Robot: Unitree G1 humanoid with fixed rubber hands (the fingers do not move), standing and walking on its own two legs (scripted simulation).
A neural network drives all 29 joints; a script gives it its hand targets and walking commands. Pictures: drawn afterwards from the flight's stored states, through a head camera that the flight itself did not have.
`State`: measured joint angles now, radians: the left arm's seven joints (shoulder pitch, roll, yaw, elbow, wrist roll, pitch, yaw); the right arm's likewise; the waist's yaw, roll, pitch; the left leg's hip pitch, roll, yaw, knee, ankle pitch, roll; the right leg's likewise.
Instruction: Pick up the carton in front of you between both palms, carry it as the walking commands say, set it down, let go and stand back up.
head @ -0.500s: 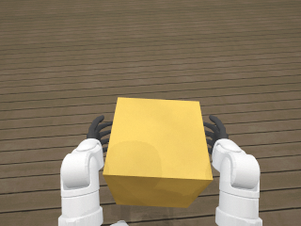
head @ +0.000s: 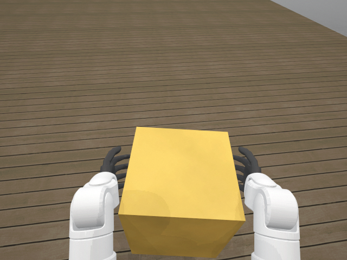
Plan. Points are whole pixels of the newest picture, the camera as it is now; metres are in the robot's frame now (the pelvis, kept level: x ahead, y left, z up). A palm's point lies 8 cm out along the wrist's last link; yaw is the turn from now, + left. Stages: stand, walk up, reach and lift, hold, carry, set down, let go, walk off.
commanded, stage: carry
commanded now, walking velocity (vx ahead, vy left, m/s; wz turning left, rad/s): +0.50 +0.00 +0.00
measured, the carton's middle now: (177, 195) +0.27 +0.00 +0.02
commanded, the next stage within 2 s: none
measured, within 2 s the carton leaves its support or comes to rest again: neither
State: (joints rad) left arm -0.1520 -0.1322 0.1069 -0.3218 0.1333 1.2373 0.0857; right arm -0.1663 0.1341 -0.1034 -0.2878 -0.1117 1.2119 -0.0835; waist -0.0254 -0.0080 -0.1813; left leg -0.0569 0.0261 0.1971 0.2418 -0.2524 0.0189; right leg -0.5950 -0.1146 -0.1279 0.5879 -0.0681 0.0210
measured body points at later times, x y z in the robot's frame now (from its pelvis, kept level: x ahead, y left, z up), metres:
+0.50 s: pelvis +0.32 -0.02 +0.00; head +0.30 -0.04 +0.45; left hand +0.58 +0.14 +0.09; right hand +0.60 -0.16 +0.08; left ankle +0.46 +0.12 -0.71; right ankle +0.22 -0.12 -0.75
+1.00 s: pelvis +0.63 +0.01 -0.01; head +0.63 +0.01 +0.44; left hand +0.91 +0.16 +0.08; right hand +0.92 -0.14 +0.09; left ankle +0.53 +0.10 -0.75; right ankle +0.78 -0.10 -0.73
